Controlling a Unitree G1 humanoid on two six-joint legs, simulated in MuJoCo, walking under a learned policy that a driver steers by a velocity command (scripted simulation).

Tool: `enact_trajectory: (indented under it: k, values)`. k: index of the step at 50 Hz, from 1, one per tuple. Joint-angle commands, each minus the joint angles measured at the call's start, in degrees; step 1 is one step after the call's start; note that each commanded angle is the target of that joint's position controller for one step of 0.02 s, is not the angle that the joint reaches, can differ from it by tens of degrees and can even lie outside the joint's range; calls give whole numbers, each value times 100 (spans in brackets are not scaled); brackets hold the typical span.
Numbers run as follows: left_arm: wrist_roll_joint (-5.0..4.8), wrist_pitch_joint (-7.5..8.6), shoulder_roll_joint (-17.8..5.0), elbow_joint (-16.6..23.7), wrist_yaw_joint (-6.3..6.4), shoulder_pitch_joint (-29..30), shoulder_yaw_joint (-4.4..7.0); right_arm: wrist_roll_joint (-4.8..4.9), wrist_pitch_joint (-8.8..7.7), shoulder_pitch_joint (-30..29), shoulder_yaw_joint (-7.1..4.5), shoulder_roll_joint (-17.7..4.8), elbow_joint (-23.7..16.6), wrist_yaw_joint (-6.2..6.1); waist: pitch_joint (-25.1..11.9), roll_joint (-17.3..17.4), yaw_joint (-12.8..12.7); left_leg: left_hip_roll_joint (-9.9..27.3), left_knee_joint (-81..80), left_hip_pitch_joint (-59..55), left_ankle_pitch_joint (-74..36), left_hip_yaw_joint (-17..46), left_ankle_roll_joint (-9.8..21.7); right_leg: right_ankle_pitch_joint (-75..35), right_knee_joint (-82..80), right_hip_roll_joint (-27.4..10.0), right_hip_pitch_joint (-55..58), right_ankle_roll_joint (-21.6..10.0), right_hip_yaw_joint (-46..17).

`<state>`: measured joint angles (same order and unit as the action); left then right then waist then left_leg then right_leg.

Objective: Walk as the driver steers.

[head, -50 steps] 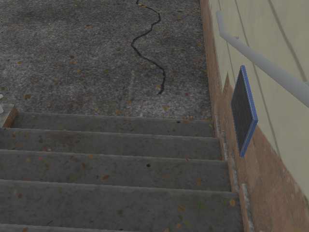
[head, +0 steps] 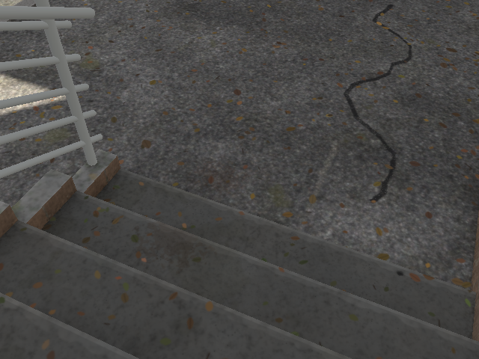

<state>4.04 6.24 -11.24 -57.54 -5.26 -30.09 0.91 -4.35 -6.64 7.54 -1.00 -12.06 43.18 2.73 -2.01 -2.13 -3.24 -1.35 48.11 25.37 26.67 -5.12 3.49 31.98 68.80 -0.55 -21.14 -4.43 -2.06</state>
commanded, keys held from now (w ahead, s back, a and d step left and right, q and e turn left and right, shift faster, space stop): w+e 0.12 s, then e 0.88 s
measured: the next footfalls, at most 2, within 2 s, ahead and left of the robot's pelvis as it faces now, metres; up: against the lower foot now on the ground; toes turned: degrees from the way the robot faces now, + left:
right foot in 0.32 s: +0.27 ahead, -0.12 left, -0.15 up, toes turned -10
left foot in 0.72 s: +0.35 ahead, +0.07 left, -0.15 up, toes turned -21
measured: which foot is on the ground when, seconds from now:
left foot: down 0.00-0.34, up 0.36-0.70, down 0.72-1.00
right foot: up 0.00-0.30, down 0.32-0.74, up 0.76-1.00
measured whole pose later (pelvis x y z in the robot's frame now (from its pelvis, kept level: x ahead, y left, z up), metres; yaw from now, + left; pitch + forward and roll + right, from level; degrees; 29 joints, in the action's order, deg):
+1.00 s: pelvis +0.28 +0.02 -0.10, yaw -30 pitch +5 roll -1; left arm 4.2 2.2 -16.9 -43.0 -1.3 -15.3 3.1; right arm -2.5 -4.2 12.4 -2.7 -13.2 40.3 -0.4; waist -3.5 -1.9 3.1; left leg 1.1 24.0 16.7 12.9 -9.8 4.3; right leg 12.7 81.1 2.7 -43.1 7.1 -5.1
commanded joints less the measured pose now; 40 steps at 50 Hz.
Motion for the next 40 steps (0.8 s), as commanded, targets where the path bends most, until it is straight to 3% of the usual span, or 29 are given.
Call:
enact_trajectory:
  k: [1,2,3,4,5,6,8,10,13,14,15,16,17,18,19,20,21,22,23,26,30,31,32,34,36,37,38,39,40]
  values:
    - [-647,-67,-962,959,496,1204,419,352,276,2174,-399,-1069,942,-311,523,45,756,2289,-1925,-3119,-2744,3424,1494,-623,1170,-46,-4087,32,-842]
    - [-554,-291,-813,903,636,864,382,311,347,1438,-288,-737,697,-317,758,90,393,2186,-1856,-1865,-3166,2779,1242,-973,545,-151,-3256,72,-804]
    - [391,-274,153,1152,266,1200,-121,-82,92,944,133,390,485,-118,662,-48,384,2236,-2074,-766,-2389,2411,1514,-1925,115,-705,-2966,-80,-929]
    - [592,-359,404,993,140,869,-159,-34,56,642,176,404,345,-118,697,182,122,1701,-2007,171,-1750,1777,1354,-2816,-525,-601,-2107,-176,-718]
    - [522,-353,239,845,56,528,-147,-160,-29,423,220,476,263,-163,518,226,44,1346,-1915,681,-1511,1252,1077,-4004,-1182,-626,-1652,-124,-658]
    - [324,-251,54,722,8,461,-75,-227,-124,545,167,211,253,-221,240,133,137,853,-1528,1188,-912,416,784,-5660,-2308,-447,-596,-33,-237]
    - [19,-134,-361,859,-58,1015,45,-324,-148,1212,114,-336,593,-269,371,169,334,606,-1323,1933,-239,10,486,-6352,-2563,-3,577,286,429]
    - [-8,-165,-506,1095,-39,1620,71,-177,-112,1637,158,-377,834,-212,666,382,389,1005,-974,1578,-434,335,436,-5722,-2943,-78,625,420,296]
    - [165,-310,-404,1322,116,2272,-22,164,-20,2292,133,-657,1219,-224,1103,364,662,1704,-362,-376,-977,1254,445,-4912,-4511,-443,-543,241,-53]
    - [230,-301,-344,1200,150,1931,-20,14,45,2355,145,-721,1271,-208,942,445,537,1665,69,-188,-1257,1091,416,-5098,-4161,-196,311,189,336]
    - [176,-261,-515,909,185,1274,72,7,135,2221,135,-715,1264,-129,799,93,232,1381,868,-23,-1467,649,236,-5337,-4627,-27,1197,139,585]
    - [110,-217,-787,620,240,243,239,-53,218,2008,94,-941,1225,-8,507,-58,-348,1024,1952,346,-1997,123,42,-5710,-4918,255,2599,56,959]
    - [95,-207,-1570,534,332,-499,524,-23,241,2013,112,-598,1106,167,-230,-868,-599,614,4093,1365,-813,-142,-454,-8331,-4469,-671,4361,-939,78]
    - [-11,-244,-1711,475,370,-924,563,172,264,2543,216,-125,938,378,-2061,-1355,-491,339,6274,2229,2208,17,-761,-10092,-3292,-2007,6207,-2182,-1438]
    - [-33,-179,-1749,568,397,-802,639,301,194,1475,182,-407,472,419,-1580,-464,-857,431,6675,3299,2353,555,-798,-10147,-3376,-2199,5802,-2229,-1925]
    - [-90,-82,-1732,743,398,-12,636,396,159,709,89,-696,-48,263,-914,36,-529,680,6340,3651,2084,643,-744,-8842,-3647,-2221,4624,-2027,-1686]
    - [-227,17,-1318,1060,409,932,445,302,89,417,75,-718,-563,1,-638,342,-118,839,5320,3656,1349,1137,-781,-6968,-3931,-2382,3329,-1921,-2020]
    - [-306,106,-864,1248,350,1523,285,126,99,853,36,-799,-327,-201,-4,443,278,1164,3848,2462,396,1343,-710,-6191,-4589,-2175,1217,-1819,-1753]
    - [-253,127,-806,1288,280,1780,212,0,167,969,59,-649,-246,-318,391,27,591,1120,3520,1626,85,1089,-689,-6043,-4890,-1723,22,-1888,-1491]
    - [-178,160,-1238,1414,288,1551,304,9,373,1367,34,-395,-119,-349,114,99,690,683,1419,250,-1434,565,-837,-5501,-5061,-835,-821,-1689,-1127]
    - [-87,80,-864,1757,283,1791,238,-101,527,1173,-35,-463,-233,-350,-298,-325,658,538,1209,-110,-1683,673,-869,-5382,-4145,-872,-490,-1358,-1616]
    - [-112,58,-875,1816,319,1760,238,-75,510,1062,-109,-607,-291,-360,-292,-214,548,492,1113,105,-1345,697,-848,-5279,-3974,-995,-283,-1371,-1885]
    - [-285,30,-1006,1708,329,1302,291,71,496,540,-181,-739,-522,-386,-262,-188,252,300,390,332,-248,546,-894,-5043,-4097,-1014,205,-1448,-2206]
    - [-304,-58,-1125,1546,327,985,374,301,500,73,-155,-657,-637,-446,-231,-199,82,163,-756,464,-512,645,-790,-4581,-3986,-1205,863,-1498,-2863]
    - [-236,-123,-1051,1592,282,934,349,478,391,158,-179,-696,-582,-485,-530,42,280,237,-2006,-501,-2150,777,-326,-4358,-3698,-1105,727,-1291,-3060]
    - [-276,-130,-819,1710,259,997,250,419,319,463,-244,-1003,-585,-563,-1076,468,367,838,-2009,-2015,-4085,1198,436,-3160,-3025,-505,-120,-786,-2349]
    - [-163,-117,-149,2121,293,1016,53,192,236,833,-423,-1523,-604,-575,-1516,1999,396,2388,-2300,-3781,-6325,3081,2437,-202,-1812,790,-2256,197,-877]
    - [-178,-200,-723,2188,412,1694,224,-233,192,1368,-454,-1282,-519,-517,-961,891,1043,2970,-2665,-3765,-6303,3606,2654,1114,-636,791,-3298,690,-778]
    - [-172,-318,-752,2034,541,1663,239,-178,201,1234,-453,-1182,-385,-431,-670,276,843,2752,-2644,-3306,-6106,2990,2246,740,170,582,-3367,912,-812]
Over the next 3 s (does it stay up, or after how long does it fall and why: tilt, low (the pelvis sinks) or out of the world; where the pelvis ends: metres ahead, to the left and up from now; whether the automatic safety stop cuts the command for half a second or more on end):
stays up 0.29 -0.03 -0.10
